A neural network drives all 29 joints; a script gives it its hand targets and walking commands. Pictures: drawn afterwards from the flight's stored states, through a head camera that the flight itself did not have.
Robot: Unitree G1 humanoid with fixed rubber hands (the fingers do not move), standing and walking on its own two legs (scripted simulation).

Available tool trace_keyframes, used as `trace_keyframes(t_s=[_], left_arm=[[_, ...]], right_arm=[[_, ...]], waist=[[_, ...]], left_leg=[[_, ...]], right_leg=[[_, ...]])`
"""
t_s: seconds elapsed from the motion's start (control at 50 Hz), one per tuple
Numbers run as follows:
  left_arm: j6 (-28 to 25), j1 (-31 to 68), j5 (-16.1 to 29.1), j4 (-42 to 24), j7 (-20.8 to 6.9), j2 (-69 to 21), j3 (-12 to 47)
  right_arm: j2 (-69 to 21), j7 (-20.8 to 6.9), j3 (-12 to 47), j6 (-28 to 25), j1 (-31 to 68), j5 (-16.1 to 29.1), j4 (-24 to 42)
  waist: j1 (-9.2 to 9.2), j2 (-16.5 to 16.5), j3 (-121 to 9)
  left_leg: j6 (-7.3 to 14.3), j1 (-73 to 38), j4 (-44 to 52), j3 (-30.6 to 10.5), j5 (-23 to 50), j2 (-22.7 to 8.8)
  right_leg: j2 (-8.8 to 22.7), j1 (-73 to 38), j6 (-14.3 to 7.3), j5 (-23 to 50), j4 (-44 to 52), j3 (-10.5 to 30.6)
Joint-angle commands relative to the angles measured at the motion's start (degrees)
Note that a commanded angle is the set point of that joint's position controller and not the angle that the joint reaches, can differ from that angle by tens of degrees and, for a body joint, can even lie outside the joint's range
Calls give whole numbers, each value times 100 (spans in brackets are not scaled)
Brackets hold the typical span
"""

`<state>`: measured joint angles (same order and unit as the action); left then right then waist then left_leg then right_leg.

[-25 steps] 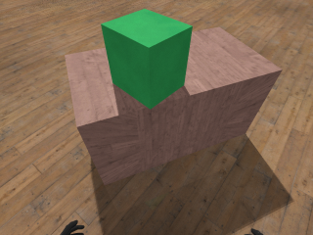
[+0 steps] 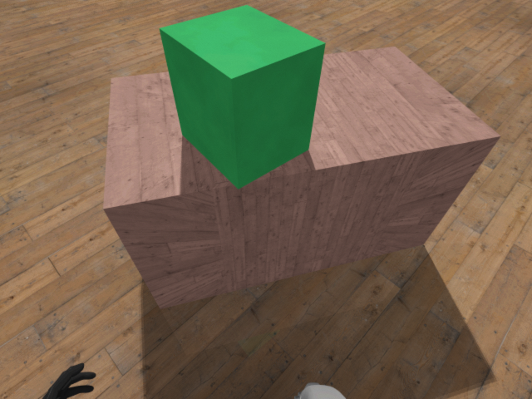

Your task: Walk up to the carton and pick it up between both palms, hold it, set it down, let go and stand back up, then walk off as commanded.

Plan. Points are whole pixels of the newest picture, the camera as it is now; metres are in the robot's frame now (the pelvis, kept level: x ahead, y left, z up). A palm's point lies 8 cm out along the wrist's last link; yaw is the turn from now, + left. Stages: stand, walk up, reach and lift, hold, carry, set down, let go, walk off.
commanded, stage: walk up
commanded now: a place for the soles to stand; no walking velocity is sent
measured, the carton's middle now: (242, 96) +0.80 +0.09 +0.02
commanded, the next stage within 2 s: none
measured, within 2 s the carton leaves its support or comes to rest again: neither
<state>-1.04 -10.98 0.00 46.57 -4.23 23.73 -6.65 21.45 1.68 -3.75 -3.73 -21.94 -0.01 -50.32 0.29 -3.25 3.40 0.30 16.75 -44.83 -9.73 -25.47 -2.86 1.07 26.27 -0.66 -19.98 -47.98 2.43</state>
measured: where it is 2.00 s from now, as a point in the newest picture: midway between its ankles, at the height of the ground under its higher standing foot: (316, 360)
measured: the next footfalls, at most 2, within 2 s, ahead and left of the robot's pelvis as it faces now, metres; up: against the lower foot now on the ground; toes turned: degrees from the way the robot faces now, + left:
left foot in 0.54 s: +0.23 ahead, +0.05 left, +0.00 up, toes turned +19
right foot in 0.92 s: +0.45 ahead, -0.29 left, +0.00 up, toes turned +21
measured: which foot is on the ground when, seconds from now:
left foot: up 0.00-0.52, down 0.54-0.92, up 0.94-1.00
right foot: down 0.00-0.54, up 0.56-0.90, down 0.92-1.00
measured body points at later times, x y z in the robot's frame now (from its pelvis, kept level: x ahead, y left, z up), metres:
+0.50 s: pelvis +0.15 -0.08 +0.01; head +0.16 -0.07 +0.46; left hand +0.04 +0.23 -0.10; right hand +0.30 -0.38 -0.09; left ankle +0.18 +0.05 -0.68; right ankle +0.07 -0.11 -0.70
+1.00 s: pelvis +0.31 -0.18 -0.01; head +0.31 -0.18 +0.44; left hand +0.27 +0.15 -0.11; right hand +0.49 -0.46 -0.11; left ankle +0.22 +0.00 -0.65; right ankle +0.40 -0.27 -0.70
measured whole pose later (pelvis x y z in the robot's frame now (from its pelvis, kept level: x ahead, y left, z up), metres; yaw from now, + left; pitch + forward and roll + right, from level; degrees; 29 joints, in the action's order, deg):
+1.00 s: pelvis +0.31 -0.18 -0.01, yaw +19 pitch -4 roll +3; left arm -0.4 -15.7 0.0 46.6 -4.8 23.2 -4.6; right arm 23.8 3.0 -2.7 -3.7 -18.2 0.0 -48.4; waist 2.1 -1.6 4.0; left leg 0.6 23.9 -66.3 -5.5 -30.6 -1.2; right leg 4.8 25.6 0.0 -24.0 -53.2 -1.6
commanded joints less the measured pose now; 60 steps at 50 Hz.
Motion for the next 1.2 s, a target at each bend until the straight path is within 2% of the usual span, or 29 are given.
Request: trace_keyframes(t_s=[0.0, 0.04, 0.06, 0.1, 0.16, 0.26, 0.36, 0.4, 0.42, 0.48, 0.5, 0.52, 0.54, 0.56, 0.58, 0.62, 0.64, 0.76, 0.82, 0.84, 0.86, 0.88, 0.9, 0.92, 0.96, 1.0, 1.06, 1.08, 1.18], left_arm=[[-150, -627, -81, -493, 179, 2025, -565], [-113, -177, -170, -406, 155, 1713, -492], [-127, -80, -160, -408, 146, 1614, -470], [-170, -433, -169, -340, 122, 1291, -370], [-194, -686, -219, -366, 114, 1299, -352], [-116, -1127, -248, -393, 134, 1304, -314], [-70, -1846, -346, -300, 220, 1181, -297], [-39, -1745, -344, -371, 238, 1219, -311], [-14, -1669, -328, -402, 239, 1191, -303], [50, -816, -299, -715, 249, 1199, -254], [50, -927, -267, -768, 248, 886, -224], [73, -1181, -264, -853, 224, 555, -198], [152, -1038, -300, -866, 199, 1124, -268], [186, -649, -237, -912, 189, 1361, -286], [181, -594, -207, -931, 181, 1401, -224], [151, -1049, -133, -677, 89, 1219, -205], [160, -1147, -129, -587, 43, 1112, -212], [133, -725, -131, -395, -89, 1102, -231], [122, -1470, -170, 17, -57, 1184, -346], [79, -1923, -182, 209, 2, 1256, -439], [-7, -2349, -228, 344, 101, 1465, -508], [-61, -2196, -302, 183, 174, 1711, -487], [-75, -1387, -237, -150, 167, 1759, -423], [-59, -793, -120, -298, 170, 1993, -429], [-112, -612, -182, -330, 229, 1760, -318], [-174, -579, -134, -330, 269, 1484, -241], [-279, -704, -71, -200, 419, 1356, -96], [-313, -748, -37, -116, 453, 1338, -87], [-298, -839, -59, -128, 552, 1402, -28]], right_arm=[[1458, 245, -312, -128, 503, -119, 629], [1792, 169, -353, -103, 120, -85, 472], [1786, 131, -370, -69, -66, -53, 378], [1507, 57, -307, -42, -199, -83, 344], [1402, -12, -332, -3, 133, -1, 339], [1497, -7, -269, 62, 553, 29, 502], [1207, 52, -122, 20, 973, 30, 739], [1169, 85, -104, 6, 870, 38, 793], [1165, 106, -87, 14, 795, 23, 759], [1402, 263, -308, -4, -1115, 1, 145], [1657, 347, -453, -23, -1740, -84, 40], [2110, 453, -576, -36, -1729, -106, 219], [2326, 519, -635, -73, -1376, 50, 442], [2488, 555, -642, -78, -1024, 85, 524], [2386, 550, -605, -129, -602, 76, 510], [1860, 491, -422, -230, -26, -5, 484], [1801, 433, -361, -281, -55, -38, 395], [2207, 173, -526, -407, 727, -139, 527], [2159, 179, -499, -326, 1035, -172, 708], [1823, 179, -381, -284, 975, -244, 720], [1399, 161, -257, -232, 671, -209, 657], [898, 163, -87, -223, 540, -112, 708], [1046, 235, -99, -160, 327, -94, 689], [1472, 265, -249, -139, 361, -59, 652], [1618, 168, -284, -172, 641, -43, 558], [1431, 113, -255, -122, 130, -34, 418], [1212, 79, -206, -8, 494, -60, 474], [1207, 77, -202, 31, 503, -34, 482], [1128, 60, -145, 122, 1040, -14, 652]], waist=[[653, -779, 319], [199, 14, 524], [85, -40, 574], [155, -55, 551], [238, -257, 580], [398, 23, 806], [699, -157, 525], [646, -223, 283], [582, -193, 150], [-556, 208, -494], [-895, 944, -733], [-684, 1705, -1020], [-540, 606, -779], [-561, 485, -428], [-428, 131, -290], [35, 121, -77], [92, 111, 65], [250, 1539, 332], [575, 1402, -485], [850, 732, -689], [1137, -455, -718], [1013, -1962, -278], [519, -1496, 65], [347, -1094, 211], [305, -451, 391], [156, -445, 412], [161, -11, 300], [136, -143, 242], [283, -347, -50]], left_leg=[[175, 3109, -3056, -59, -405, 510], [224, 2616, -2817, 189, 247, 193], [149, 2419, -2538, 311, 420, 116], [177, 2212, -2197, 381, 869, 165], [168, 2083, -1964, 448, 1191, 185], [142, 2468, -1483, 516, 1102, 216], [277, 2456, -254, 904, 675, 301], [323, 2044, 189, 1252, 694, 341], [347, 1535, 445, 1467, 862, 419], [610, -1821, 1227, 1775, 1909, 590], [1295, -2718, 1549, 330, 2049, -185], [2118, -3227, 1653, -2725, 2095, -1944], [2354, -2584, 2225, -3817, 1014, -2467], [2617, -2215, 2569, -4075, 654, -2774], [2287, -1907, 2456, -3087, 1010, -2570], [1643, -1062, 2149, -1293, 1911, -1707], [1440, -561, 2004, -738, 2222, -1318], [1127, 1206, 2246, 272, 727, -996], [963, 1256, 1052, 438, 895, -1032], [789, 1372, -341, 608, 1465, -764], [440, 1628, -2205, 1002, 1592, -155], [181, 2736, -3314, 1019, -639, 783], [238, 2902, -3487, 449, -906, 753], [277, 2572, -3426, 310, -833, 540], [231, 2274, -3203, 504, -223, 165], [216, 2238, -2712, 471, 314, 151], [146, 1617, -2421, 362, 503, 251], [140, 1575, -2216, 326, 634, 231], [123, 1514, -1182, 556, 147, 174]], right_leg=[[1978, -1563, 55, -3602, 4469, 4005], [1644, -731, 19, -3161, 4170, 3015], [1403, -606, -24, -2752, 3983, 2199], [1117, -772, 0, -1699, 3741, 1558], [1098, -905, 296, -1480, 4063, 1271], [1193, -1658, 182, -827, 3956, 885], [1211, -2817, 97, 2660, 3002, 269], [1032, -3029, 172, 3675, 2484, -84], [926, -2799, 210, 4050, 2202, -279], [583, -915, 390, 4846, -336, -993], [118, 145, 496, 2687, -2353, -911], [-326, 1516, 625, -1493, -3730, -530], [-62, 1873, 530, -1401, -4131, 290], [92, 2264, 402, -1322, -4405, 536], [341, 2192, 228, -1068, -4142, 673], [491, 1654, 7, -528, -3287, 719], [416, 1256, -32, -263, -2922, 593], [642, -223, -97, 447, -163, -256], [528, -1604, -109, 426, 208, -601], [391, -2239, -119, 129, 619, -397], [235, -2480, -150, -316, 1352, -39], [1248, -2203, -368, -466, 2367, 2000], [1707, -1415, -606, -936, 3005, 3316], [2015, -993, -946, -1768, 3862, 4186], [1724, -529, -999, -1361, 3446, 3077], [1459, -690, -796, -533, 2966, 1837], [1577, -523, -745, 2040, 2571, 1313], [1521, -682, -658, 2606, 2423, 1145], [1610, -1371, -968, 3559, 1758, 810]])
